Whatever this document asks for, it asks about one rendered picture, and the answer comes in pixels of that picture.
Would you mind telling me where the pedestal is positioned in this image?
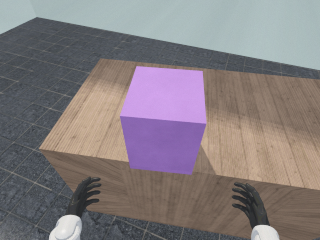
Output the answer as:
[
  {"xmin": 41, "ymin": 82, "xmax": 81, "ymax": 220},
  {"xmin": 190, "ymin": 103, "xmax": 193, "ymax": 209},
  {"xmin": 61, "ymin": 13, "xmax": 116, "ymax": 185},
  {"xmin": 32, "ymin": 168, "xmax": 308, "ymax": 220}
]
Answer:
[{"xmin": 39, "ymin": 58, "xmax": 320, "ymax": 240}]

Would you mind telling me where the left robot forearm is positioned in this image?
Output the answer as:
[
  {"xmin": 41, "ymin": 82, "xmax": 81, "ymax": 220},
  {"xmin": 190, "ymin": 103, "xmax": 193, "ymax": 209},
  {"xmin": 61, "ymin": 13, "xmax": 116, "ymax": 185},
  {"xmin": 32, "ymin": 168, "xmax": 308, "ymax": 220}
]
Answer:
[{"xmin": 49, "ymin": 215, "xmax": 82, "ymax": 240}]

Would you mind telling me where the left robot hand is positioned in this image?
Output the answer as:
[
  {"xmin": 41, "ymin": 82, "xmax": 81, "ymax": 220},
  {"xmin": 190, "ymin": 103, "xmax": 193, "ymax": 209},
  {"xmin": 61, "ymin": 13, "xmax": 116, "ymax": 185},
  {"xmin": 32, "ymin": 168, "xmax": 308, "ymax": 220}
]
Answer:
[{"xmin": 65, "ymin": 177, "xmax": 102, "ymax": 219}]

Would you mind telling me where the carton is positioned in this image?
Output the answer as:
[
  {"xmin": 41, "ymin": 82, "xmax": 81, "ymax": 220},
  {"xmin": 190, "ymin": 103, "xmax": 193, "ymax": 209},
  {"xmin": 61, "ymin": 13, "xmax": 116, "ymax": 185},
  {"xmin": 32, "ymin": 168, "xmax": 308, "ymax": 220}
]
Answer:
[{"xmin": 120, "ymin": 66, "xmax": 207, "ymax": 175}]

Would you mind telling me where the right robot hand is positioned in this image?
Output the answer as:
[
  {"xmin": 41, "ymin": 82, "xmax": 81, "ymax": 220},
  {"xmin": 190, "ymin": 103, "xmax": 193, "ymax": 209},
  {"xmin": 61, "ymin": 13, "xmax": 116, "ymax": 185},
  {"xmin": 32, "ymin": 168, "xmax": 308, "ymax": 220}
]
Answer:
[{"xmin": 232, "ymin": 182, "xmax": 270, "ymax": 229}]

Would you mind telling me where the right robot forearm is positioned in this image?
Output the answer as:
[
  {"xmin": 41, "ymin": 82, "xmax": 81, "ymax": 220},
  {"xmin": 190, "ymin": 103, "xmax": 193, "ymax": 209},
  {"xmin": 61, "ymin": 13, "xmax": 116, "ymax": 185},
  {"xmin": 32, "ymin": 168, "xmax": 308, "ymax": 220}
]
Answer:
[{"xmin": 251, "ymin": 225, "xmax": 280, "ymax": 240}]

